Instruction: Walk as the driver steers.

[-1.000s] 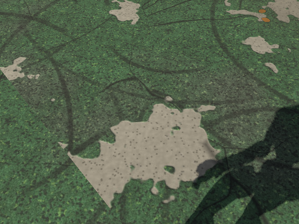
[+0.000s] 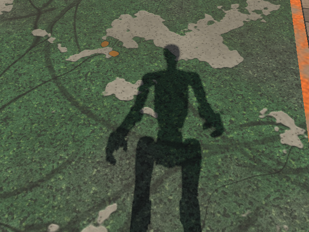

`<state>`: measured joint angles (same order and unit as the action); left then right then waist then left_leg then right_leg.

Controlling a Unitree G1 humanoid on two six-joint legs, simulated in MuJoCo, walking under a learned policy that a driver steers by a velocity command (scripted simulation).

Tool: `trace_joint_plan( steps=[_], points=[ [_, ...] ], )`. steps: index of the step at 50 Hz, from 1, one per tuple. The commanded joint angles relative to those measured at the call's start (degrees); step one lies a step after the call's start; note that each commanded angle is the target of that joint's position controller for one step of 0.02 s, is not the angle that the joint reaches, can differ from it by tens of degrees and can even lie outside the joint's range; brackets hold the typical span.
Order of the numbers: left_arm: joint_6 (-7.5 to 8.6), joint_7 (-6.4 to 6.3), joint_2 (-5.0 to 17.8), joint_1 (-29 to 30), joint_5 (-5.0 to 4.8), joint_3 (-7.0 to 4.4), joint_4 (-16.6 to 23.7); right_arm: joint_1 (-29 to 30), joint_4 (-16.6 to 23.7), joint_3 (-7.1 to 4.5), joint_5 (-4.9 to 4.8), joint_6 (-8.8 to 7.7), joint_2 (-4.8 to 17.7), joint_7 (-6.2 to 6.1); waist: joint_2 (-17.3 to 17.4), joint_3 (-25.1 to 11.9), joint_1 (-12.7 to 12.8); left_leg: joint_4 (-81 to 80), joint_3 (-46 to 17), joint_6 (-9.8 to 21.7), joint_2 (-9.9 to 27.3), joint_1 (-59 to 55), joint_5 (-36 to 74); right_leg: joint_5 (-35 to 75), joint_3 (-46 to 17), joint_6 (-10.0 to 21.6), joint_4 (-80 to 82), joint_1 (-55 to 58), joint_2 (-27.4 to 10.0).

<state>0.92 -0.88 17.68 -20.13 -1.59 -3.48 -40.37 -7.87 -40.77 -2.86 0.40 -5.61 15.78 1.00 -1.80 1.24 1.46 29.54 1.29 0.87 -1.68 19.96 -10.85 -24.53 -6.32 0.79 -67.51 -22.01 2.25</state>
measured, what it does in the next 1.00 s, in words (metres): walks ahead, turning right: right foot, then left foot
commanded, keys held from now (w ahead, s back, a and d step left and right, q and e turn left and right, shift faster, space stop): w+e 0.44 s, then w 0.50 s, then w+q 0.06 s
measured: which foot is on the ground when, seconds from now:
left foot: down 0.00-0.40, up 0.42-0.88, down 0.90-1.00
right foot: up 0.00-0.36, down 0.38-0.90, up 0.92-1.00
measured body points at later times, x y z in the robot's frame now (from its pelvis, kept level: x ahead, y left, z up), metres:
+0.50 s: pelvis +0.26 -0.08 +0.00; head +0.30 -0.11 +0.44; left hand +0.51 +0.13 -0.08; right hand +0.27 -0.38 -0.12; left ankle +0.19 +0.10 -0.63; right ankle +0.31 -0.17 -0.73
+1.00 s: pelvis +0.57 -0.12 +0.00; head +0.60 -0.13 +0.45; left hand +0.71 +0.13 -0.13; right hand +0.63 -0.43 -0.09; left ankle +0.67 -0.07 -0.73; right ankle +0.37 -0.19 -0.65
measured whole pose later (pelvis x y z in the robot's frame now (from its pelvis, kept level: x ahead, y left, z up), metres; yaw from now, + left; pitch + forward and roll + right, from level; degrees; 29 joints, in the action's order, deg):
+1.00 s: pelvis +0.57 -0.12 +0.00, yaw -22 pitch +2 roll +0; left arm 3.0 -0.1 17.0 -20.7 -0.9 -2.7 -45.8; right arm -7.9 -42.2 -2.2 -0.4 -5.6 16.3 2.4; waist -0.6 1.7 1.4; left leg 31.0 2.2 3.0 -1.5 23.7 -9.1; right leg -26.7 -4.8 2.1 -62.3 -15.2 2.2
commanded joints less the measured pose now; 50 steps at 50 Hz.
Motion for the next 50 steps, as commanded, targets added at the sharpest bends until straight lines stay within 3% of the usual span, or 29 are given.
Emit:
trace_joint_plan(
  steps=[1, 3, 5, 10, 14, 17, 18, 19, 20, 21, 22, 23, 24, 25, 26, 29, 34, 37, 40, 43, 44, 45, 46, 47, 48, 49, 50],
  points=[
    [0.65, 0.34, 6.2, 3.9, 0.07, -2.05, 6.3, -3.9, 1.2, -1.61, 0.44, -0.04, 5.6, -0.67, 8.4, -0.2, -3.0, -17.1, -18.2, 8.4, 16.4, -14.8, -2.3, 5.5, -1.2, -0.4, -1.3, -17.9, -7.6],
    [0.12, 0.61, 3.7, 4.3, -0.1, -1.48, 6.7, -4.2, 0.2, -1.92, -0.11, -0.55, 6.0, -0.69, 8.4, 0.3, -2.6, -19.3, -13.0, 9.4, 16.1, -13.1, 2.9, 6.7, 0.2, -0.7, 1.5, -17.5, -8.4],
    [-0.02, 0.73, 2.7, 6.4, 0.3, -1.07, 7.8, -4.8, -0.8, -2.55, -0.19, -0.82, 7.8, -0.73, 6.9, 0.7, -2.7, -20.6, -9.5, 10.5, 17.0, -13.8, 7.8, 9.9, 0.5, -1.3, 5.8, -19.4, -8.9],
    [0.92, 2.37, 1.5, 13.2, 0.31, -0.34, 9.0, -5.4, -2.4, -2.98, -0.49, -0.09, 9.9, -1.01, 5.5, 1.6, -4.8, -21.1, 1.5, 8.5, 15.1, -15.8, 14.7, 24.3, 4.1, -0.9, 21.7, -16.5, -8.2],
    [0.98, 3.77, 1.6, 18.9, 0.05, -0.28, 11.2, -8.5, -4.2, -3.56, -1.54, 1.01, 12.1, -1.1, 5.3, 3.5, -6.1, -19.9, 5.2, 7.0, 17.0, -20.9, 17.7, 23.7, 7.0, 1.1, 29.6, -14.8, -7.0],
    [0.53, 4.07, 4.5, 16.1, 0.62, -1.78, 11.6, -8.6, -4.3, -4.37, -2.44, 2.15, 14.6, -1.48, 7.2, 0.2, -2.6, -9.8, 8.4, 5.3, 17.4, -24.9, 42.0, 15.1, 11.1, 4.5, 31.7, -7.0, -2.4],
    [0.3, 3.9, 6.6, 9.9, 0.65, -3.0, 10.2, -8.1, -4.2, -4.48, -2.66, 2.64, 15.0, -1.69, 7.1, -3.3, 1.2, -0.7, 9.9, 4.4, 16.6, -23.8, 48.7, 14.6, 12.5, 6.2, 33.5, 1.3, 0.1],
    [-0.1, 3.16, 9.7, -0.1, 0.4, -4.92, 7.3, -8.1, -3.8, -3.89, -2.47, 2.76, 13.6, -1.96, 5.3, -8.4, 6.4, 12.3, 11.2, 2.5, 14.6, -16.6, 45.9, 17.6, 11.6, 8.5, 36.2, 16.5, 1.8],
    [-0.7, 1.89, 15.1, -6.4, -0.09, -6.41, 5.9, -10.6, -2.1, -2.1, -0.06, 2.4, 8.5, -1.86, -5.6, -13.3, 6.5, 32.2, 11.5, -0.4, 10.1, 2.7, 13.4, 15.5, -7.3, 13.7, 37.0, 35.3, -9.5],
    [0.25, 2.16, 17.9, -3.4, -0.36, -6.09, 8.2, -11.7, 1.1, -0.31, 0.3, 0.63, 4.8, -1.24, -14.4, -22.0, 2.0, 48.4, 0.6, -2.3, -0.8, 20.0, -23.2, 2.6, -39.8, 23.9, 47.1, 45.9, -20.9],
    [1.26, 2.66, 12.4, -3.3, 0.08, -4.47, 8.4, -5.3, 1.9, -1.64, -1.68, -1.01, 10.6, -0.46, -6.2, -20.0, 5.8, 50.5, -7.0, -1.3, 2.5, 26.1, -20.0, 0.4, -37.6, 21.0, 50.8, 44.2, -20.4],
    [1.97, 2.66, 9.9, -1.7, 0.57, -3.58, 7.6, -3.0, 2.6, -1.47, -2.99, -1.9, 10.6, -0.05, -4.5, -12.5, 4.7, 47.3, -5.8, -0.1, 4.9, 27.1, -15.0, 4.4, -29.0, 18.7, 51.1, 36.8, -18.8],
    [2.34, 2.63, 8.4, 1.9, 0.65, -3.02, 7.4, -3.2, 1.8, -1.21, -2.08, -2.17, 9.6, -0.4, 0.7, -8.0, 1.8, 41.8, -5.6, -0.2, 7.4, 24.0, -10.7, 10.9, -22.5, 16.7, 51.1, 28.2, -16.4],
    [2.54, 2.44, 6.3, 5.1, 1.04, -2.31, 7.8, -3.8, 1.0, -1.54, -0.87, -1.81, 9.9, -0.65, 0.2, -5.9, -0.2, 37.4, -5.6, -0.6, 9.2, 20.3, -8.1, 17.7, -17.7, 15.6, 51.7, 22.2, -14.6],
    [2.64, 2.21, 5.7, 6.9, 1.72, -1.88, 8.2, -5.1, 0.4, -1.63, -0.66, -1.14, 9.9, -0.47, -1.4, -5.1, -1.7, 36.1, -5.6, -1.1, 10.0, 16.9, -6.3, 21.8, -15.6, 15.4, 53.0, 17.8, -13.6],
    [3.44, 1.61, 6.3, 6.6, 1.62, -1.85, 6.4, -5.6, -0.3, -1.19, -0.03, 0.44, 7.7, -0.46, -0.8, -3.6, -2.5, 30.6, -3.9, -3.5, 9.7, 14.5, -2.4, 29.8, -9.8, 16.1, 55.8, 11.8, -12.3],
    [3.46, 0.63, 7.3, 3.4, 1.29, -1.87, 3.1, 4.0, 1.9, -0.09, -0.22, 0.39, 5.0, -0.06, -1.1, 0.3, 1.1, 11.2, -2.8, -4.6, 7.7, 14.1, 16.0, 26.3, -2.8, 12.6, 57.2, 10.5, -9.0],
    [3.45, 0.68, 8.1, 0.0, 0.83, -2.03, 0.6, 8.8, 3.2, 0.16, -0.96, -0.09, 4.7, 0.69, -1.1, 2.2, 3.2, 4.6, -2.6, -3.6, 6.2, 12.8, 19.9, 22.0, -3.7, 12.2, 57.3, 12.5, -10.7],
    [2.83, 0.55, 8.3, -2.2, 0.63, -2.22, -1.4, 10.8, 4.4, -0.1, -0.94, -0.53, 5.7, 1.56, -1.6, 3.1, 3.4, 0.8, -3.4, -1.3, 5.6, 15.9, 15.4, 25.0, -5.8, 11.6, 53.9, 20.0, -14.0],
    [1.96, 0.23, 8.9, -1.9, 0.68, -2.53, -2.4, 7.3, 4.0, -0.69, -0.77, -0.77, 7.1, 1.87, -3.2, 1.3, 1.0, -1.0, -1.8, 1.5, 3.8, 11.1, 8.0, 36.6, -6.3, 9.8, 48.7, 24.5, -15.1],
    [1.67, 0.18, 9.0, -0.8, 0.77, -2.45, -2.3, 2.2, 2.6, -1.47, -0.64, -0.84, 8.3, 1.56, -3.2, -2.0, -2.1, -2.4, 0.2, 2.9, 1.8, 3.4, 7.7, 46.5, -4.7, 8.6, 42.6, 24.1, -13.2],
    [1.49, 0.1, 7.6, -0.8, 1.28, -1.76, -2.1, -6.1, 0.7, -2.56, -0.38, -0.88, 10.8, 1.15, -2.0, -8.6, -5.9, -0.9, -0.9, 5.2, 3.5, -9.9, 10.5, 48.1, -2.2, 6.9, 31.8, 19.8, -10.0],
    [1.98, 0.29, 3.3, -6.1, 1.72, -0.3, -0.8, -13.8, -0.1, -3.72, 0.72, -0.9, 15.8, 0.83, 7.1, -18.9, -6.2, 0.9, -19.3, 12.5, 16.7, -33.1, 8.6, 30.9, 0.4, 3.3, 11.6, 1.5, -3.6],
    [2.93, 0.49, 0.9, -9.6, 1.18, 0.56, -1.7, -18.1, -2.1, -3.73, -0.26, -0.44, 14.7, 1.34, 18.6, -24.3, -6.1, -8.4, -41.3, 17.6, 23.8, -43.1, -5.0, -8.1, -1.1, 0.8, -2.1, -12.6, 3.5],
    [3.51, 0.83, 6.6, -3.6, 0.31, -0.58, -0.9, -16.7, -2.1, -2.37, -1.57, -0.27, 10.5, 1.31, 12.7, -17.8, -7.6, -11.8, -40.9, 15.2, 22.2, -39.6, -14.6, -7.6, -3.4, 1.2, -6.9, -19.2, 0.0],
    [4.0, 0.95, 7.8, 2.1, -0.09, -0.93, 0.9, -12.1, -1.4, -1.93, -1.5, 0.13, 9.4, 1.09, 8.8, -9.8, -6.8, -13.2, -34.0, 13.3, 20.2, -31.6, -13.5, -2.1, -0.7, 1.4, -5.8, -21.6, -3.1],
    [4.45, 0.82, 7.4, 5.6, 0.67, -0.81, 1.7, -8.8, -0.7, -1.65, -0.86, 0.52, 8.9, 0.96, 5.3, -4.5, -5.7, -14.6, -28.7, 12.9, 17.9, -23.5, -7.6, 2.1, 1.2, 1.2, -2.9, -20.8, -5.1]
  ],
)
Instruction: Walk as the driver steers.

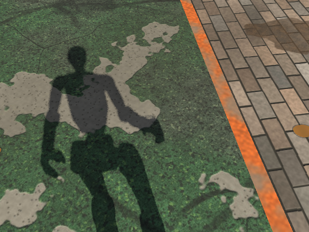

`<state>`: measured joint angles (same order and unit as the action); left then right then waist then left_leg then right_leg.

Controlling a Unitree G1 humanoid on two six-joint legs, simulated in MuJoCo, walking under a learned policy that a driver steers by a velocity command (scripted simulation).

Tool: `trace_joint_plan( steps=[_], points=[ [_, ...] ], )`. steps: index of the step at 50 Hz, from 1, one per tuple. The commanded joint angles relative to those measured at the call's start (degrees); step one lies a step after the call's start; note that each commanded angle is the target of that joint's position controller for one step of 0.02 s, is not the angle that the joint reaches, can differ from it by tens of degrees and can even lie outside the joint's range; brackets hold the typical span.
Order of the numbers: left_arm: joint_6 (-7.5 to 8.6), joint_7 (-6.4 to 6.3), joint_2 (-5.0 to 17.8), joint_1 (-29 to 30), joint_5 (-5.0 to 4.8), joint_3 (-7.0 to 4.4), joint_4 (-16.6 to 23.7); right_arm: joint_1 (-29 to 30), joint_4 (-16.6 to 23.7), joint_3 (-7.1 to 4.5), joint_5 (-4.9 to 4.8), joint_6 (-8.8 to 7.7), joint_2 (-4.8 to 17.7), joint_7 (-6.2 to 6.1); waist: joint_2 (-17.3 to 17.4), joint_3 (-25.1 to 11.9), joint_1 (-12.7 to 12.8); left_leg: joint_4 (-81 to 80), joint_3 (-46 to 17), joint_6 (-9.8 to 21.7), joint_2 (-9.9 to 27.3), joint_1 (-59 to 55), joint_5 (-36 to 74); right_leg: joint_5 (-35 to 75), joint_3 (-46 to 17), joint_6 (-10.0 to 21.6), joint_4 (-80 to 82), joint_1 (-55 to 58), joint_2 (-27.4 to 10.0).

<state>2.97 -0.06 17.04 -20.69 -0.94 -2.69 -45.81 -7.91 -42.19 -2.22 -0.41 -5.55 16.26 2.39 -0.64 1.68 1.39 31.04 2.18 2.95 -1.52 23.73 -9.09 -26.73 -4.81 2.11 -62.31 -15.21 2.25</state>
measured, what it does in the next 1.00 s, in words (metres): walks ahead: right foot, then left foot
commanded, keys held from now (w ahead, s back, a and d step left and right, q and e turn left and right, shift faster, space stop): w+q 0.04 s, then q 0.22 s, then no key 0.74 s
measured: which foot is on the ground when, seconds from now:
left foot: down 0.00-0.36, up 0.38-0.62, down 0.64-1.00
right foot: up 0.00-0.34, down 0.36-1.00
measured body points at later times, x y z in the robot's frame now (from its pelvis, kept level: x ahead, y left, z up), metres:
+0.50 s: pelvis +0.20 -0.02 +0.00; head +0.23 -0.03 +0.45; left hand +0.33 +0.25 -0.08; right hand +0.34 -0.29 -0.12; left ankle +0.11 +0.10 -0.67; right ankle +0.31 -0.11 -0.73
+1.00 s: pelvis +0.24 +0.01 +0.01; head +0.25 +0.01 +0.46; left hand +0.29 +0.29 -0.12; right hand +0.37 -0.23 -0.13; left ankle +0.18 +0.13 -0.73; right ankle +0.31 -0.11 -0.73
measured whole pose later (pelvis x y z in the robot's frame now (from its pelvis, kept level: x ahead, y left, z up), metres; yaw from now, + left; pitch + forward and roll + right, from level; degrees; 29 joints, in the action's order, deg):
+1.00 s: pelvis +0.24 +0.01 +0.01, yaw +12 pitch -1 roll +0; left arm 0.0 -1.0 14.0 -7.8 0.2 -2.2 -55.3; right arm -14.3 -50.1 -1.0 0.5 -0.2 13.2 -1.4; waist 0.4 1.9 0.2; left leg 30.2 -2.3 -0.8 0.4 9.2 -19.6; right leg -12.3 -1.1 -0.5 -29.3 -15.5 0.3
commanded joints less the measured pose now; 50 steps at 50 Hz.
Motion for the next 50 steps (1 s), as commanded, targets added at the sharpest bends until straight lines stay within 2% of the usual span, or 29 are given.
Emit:
trace_joint_plan(
  steps=[1, 2, 4, 6, 7, 10, 13, 15, 16, 17, 18, 19, 20, 21, 22, 23, 25, 27, 29, 31, 32, 33, 34, 35, 36, 40, 50],
  points=[
    [2.57, -0.03, 7.4, 6.5, 0.74, -1.77, 7.3, -6.9, 1.2, -1.98, 0.6, 0.54, 7.6, -0.46, 3.7, -2.6, -3.9, -17.4, -26.3, 10.8, 15.9, -21.5, -3.5, 7.4, -0.3, -0.4, -4.7, -25.2, -6.7],
    [2.54, 0.01, 6.4, 5.3, 1.01, -1.73, 7.1, -6.2, 1.5, -1.71, 0.98, 0.49, 6.9, -0.55, 4.7, -2.8, -2.3, -18.5, -24.5, 10.9, 14.4, -18.6, 0.7, 9.1, -0.5, -0.8, -2.6, -22.1, -7.5],
    [2.07, -0.27, 4.6, 3.9, 1.54, -1.45, 6.8, -5.4, 1.5, -1.75, 0.57, 0.32, 7.0, -0.82, 5.4, -2.6, -0.6, -18.9, -19.7, 11.9, 13.3, -15.2, 18.1, 8.8, 0.7, -2.9, 2.1, -18.9, -7.2],
    [1.6, -0.85, 3.3, 5.7, 1.99, -1.03, 7.6, -5.6, 1.0, -2.44, 0.42, 0.41, 8.9, -1.47, 4.9, -2.6, -0.1, -17.6, -14.6, 12.1, 12.1, -12.5, 33.8, 10.7, 2.0, -5.0, 8.9, -17.1, -5.9],
    [1.5, -0.96, 2.8, 7.2, 2.06, -0.78, 7.9, -5.8, 0.8, -2.9, 0.19, 0.76, 10.0, -1.87, 4.9, -3.0, -0.4, -16.8, -12.6, 11.2, 11.0, -11.5, 36.3, 14.1, 2.4, -5.5, 12.7, -15.8, -5.1],
    [1.32, -0.71, 2.4, 12.8, 1.55, -0.59, 8.8, -8.4, -0.1, -3.54, -0.79, 2.4, 10.9, -2.93, 6.0, -4.5, -2.5, -14.4, -10.7, 8.2, 8.1, -10.5, 33.3, 25.4, 2.4, -6.0, 23.6, -11.4, -2.0],
    [1.34, -0.12, 3.4, 16.7, 1.13, -0.93, 9.7, -10.3, -0.5, -3.76, -1.19, 4.15, 10.6, -3.82, 6.7, -5.0, -3.5, -11.4, -14.7, 6.9, 8.9, -12.6, 25.5, 27.6, 0.7, -5.8, 29.9, -9.6, -0.5],
    [1.76, 0.27, 4.9, 15.4, 1.31, -1.55, 9.1, -9.5, -0.1, -3.69, -0.93, 4.66, 9.9, -4.3, 7.4, -5.7, -2.6, -8.4, -17.6, 5.9, 10.1, -14.8, 20.7, 27.8, -0.6, -4.6, 33.3, -7.6, -1.3],
    [2.11, 0.37, 5.4, 13.6, 1.58, -1.87, 8.4, -8.4, 0.2, -3.52, -0.8, 4.75, 9.3, -4.48, 7.4, -6.1, -1.4, -5.8, -18.2, 5.0, 9.8, -15.0, 19.1, 29.5, -0.3, -3.5, 35.7, -4.9, -1.6],
    [2.58, 0.25, 5.9, 11.5, 2.21, -2.14, 7.6, -7.9, 0.5, -3.08, -0.6, 4.74, 7.8, -4.48, 6.3, -6.9, -0.3, -1.8, -17.5, 3.4, 7.6, -14.3, 17.1, 34.4, 0.4, -1.9, 39.3, -0.2, -2.6],
    [2.93, -0.22, 8.5, 9.4, 3.35, -2.54, 7.9, -9.4, 1.3, -2.13, 0.4, 4.42, 5.1, -4.32, 0.9, -11.3, -0.3, 6.7, -15.2, 1.1, 3.6, -10.7, 8.5, 49.9, -5.2, 1.3, 38.6, 9.0, -10.0],
    [2.22, -0.62, 10.3, 9.0, 4.19, -2.71, 8.5, -17.8, 0.8, -0.91, 1.07, 4.02, 1.6, -4.08, -12.2, -16.5, -3.6, 20.5, -11.1, -2.3, -3.2, 1.3, -23.7, 68.2, -18.4, 10.5, 35.3, 23.1, -22.3],
    [1.36, -0.18, 6.1, 7.5, 2.73, -1.9, 7.5, -21.3, -0.2, -0.97, 0.21, 4.37, 4.2, -3.84, -13.7, -20.3, -3.1, 28.5, -11.4, -4.1, -1.8, 4.9, -33.1, 58.1, -26.3, 15.5, 36.9, 23.2, -26.7],
    [1.0, 0.25, 4.2, 9.5, 1.7, -1.25, 7.6, -18.2, -0.7, -2.06, -0.22, 5.31, 8.0, -4.03, -8.1, -15.9, -2.2, 32.2, -11.6, -5.5, -0.1, 6.3, -30.4, 46.2, -24.5, 14.1, 38.9, 18.5, -23.4],
    [0.58, 0.52, 3.1, 11.8, 1.87, -0.72, 7.5, -14.1, -0.5, -2.49, -0.18, 6.47, 8.6, -4.52, -5.1, -12.9, -1.9, 32.7, -10.9, -6.5, 1.1, 6.8, -27.2, 37.7, -20.4, 11.6, 40.1, 14.7, -20.2],
    [0.24, 0.77, 2.4, 14.7, 2.07, -0.19, 7.5, -12.2, -0.3, -2.65, 0.04, 7.61, 8.4, -4.9, -4.8, -10.0, -2.3, 30.8, -10.6, -7.4, 2.2, 5.9, -25.1, 32.6, -17.5, 10.3, 41.7, 9.9, -18.2],
    [-0.5, 0.83, 3.6, 18.5, 2.57, -0.44, 6.7, -11.9, -0.5, -2.16, 0.2, 8.74, 6.3, -4.93, -7.9, -6.5, -4.2, 22.4, -8.0, -8.3, 3.2, -1.6, -21.0, 27.6, -11.0, 8.8, 44.8, 0.1, -14.1],
    [-0.96, 0.47, 3.9, 18.5, 2.54, -0.67, 5.7, -11.8, -1.2, -1.41, 0.45, 8.42, 4.1, -4.71, -8.9, -6.8, -3.7, 14.3, -5.3, -8.3, 2.8, -7.0, -18.1, 28.0, -7.2, 8.7, 44.8, -1.5, -11.9],
    [-1.23, 0.09, 4.4, 17.5, 2.03, -0.76, 4.5, -11.3, -1.9, -1.32, 0.49, 8.13, 4.0, -4.44, -8.0, -8.2, -3.2, 6.8, -4.3, -7.4, 2.6, -10.8, -11.3, 25.5, -7.1, 9.2, 44.1, -0.4, -12.4],
    [-1.5, -0.14, 4.1, 17.4, 1.3, -0.55, 3.5, -11.4, -2.7, -1.28, 0.83, 8.07, 3.8, -4.11, -6.8, -7.6, -4.0, -2.8, -3.0, -5.5, 1.9, -15.9, -2.9, 17.0, -6.3, 7.4, 43.6, -2.4, -11.3],
    [-1.39, -0.09, 3.2, 15.7, 1.21, -0.17, 2.6, -9.9, -2.0, -1.24, 1.63, 8.05, 4.6, -4.08, -5.3, -6.5, -3.7, -5.5, -4.8, -4.1, 3.3, -17.8, 0.3, 10.9, -5.9, 4.7, 43.9, -4.6, -10.2],
    [-1.18, 0.06, 2.4, 14.9, 1.7, 0.14, 2.0, -8.5, -0.9, -1.38, 2.17, 8.01, 6.7, -4.25, -2.2, -5.0, -2.7, -7.2, -9.1, -2.1, 7.5, -18.0, 1.3, 5.5, -4.4, 1.8, 42.2, -6.6, -8.4],
    [-1.12, 0.14, 2.2, 13.7, 1.92, -0.11, 1.9, -7.4, -1.9, -2.18, 1.58, 7.95, 9.5, -4.2, 5.5, -2.3, 0.0, -6.7, -9.4, 0.2, 7.5, -10.5, -8.7, 4.4, 0.5, -0.7, 41.5, -4.3, -4.1],
    [-1.14, -0.01, 2.7, 15.9, 2.32, -0.1, 1.6, -6.4, -1.7, -1.56, 1.52, 7.39, 6.4, -3.92, 5.2, -1.1, -1.4, -8.7, -9.3, 0.4, 6.5, -5.6, -15.5, 8.0, 1.5, -2.0, 39.0, 0.1, -3.3],
    [-1.17, -0.14, 2.4, 16.3, 2.04, -0.18, 1.4, -6.0, -2.0, -0.95, 1.94, 6.76, 4.7, -3.87, 5.5, -0.7, -1.1, -9.8, -9.2, -0.5, 6.4, -3.7, -16.3, 11.0, 1.5, -1.8, 38.0, 2.3, -3.5],
    [-1.48, -0.67, 2.3, 14.1, 1.64, -0.41, -1.6, -6.8, -3.1, -0.74, 1.32, 4.79, 4.6, -3.9, 4.2, -1.8, -1.1, -7.8, -7.8, -2.7, 5.3, -6.3, -5.5, 19.8, 1.3, -0.4, 36.3, 4.2, -3.9],
    [-2.72, -1.29, 3.0, 14.1, 0.98, -0.76, -8.0, -8.2, -6.2, -0.3, 0.89, 4.74, 4.0, -3.98, 0.9, -2.3, -1.4, -6.9, -6.3, -2.6, 4.1, -9.1, 2.9, 27.6, 1.4, -0.8, 35.4, 7.3, -4.1]
  ],
)
Next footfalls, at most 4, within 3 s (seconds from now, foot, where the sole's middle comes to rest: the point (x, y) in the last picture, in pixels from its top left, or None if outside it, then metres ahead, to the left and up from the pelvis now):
0.36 right None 0.35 -0.10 -0.76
0.64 left None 0.22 0.13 -0.76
2.22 left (116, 187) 0.66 0.21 -0.76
2.76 right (154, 126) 1.01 0.05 -0.76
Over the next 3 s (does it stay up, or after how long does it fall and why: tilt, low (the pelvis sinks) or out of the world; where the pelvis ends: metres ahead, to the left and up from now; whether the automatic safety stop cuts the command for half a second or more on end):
stays up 0.95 0.12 0.02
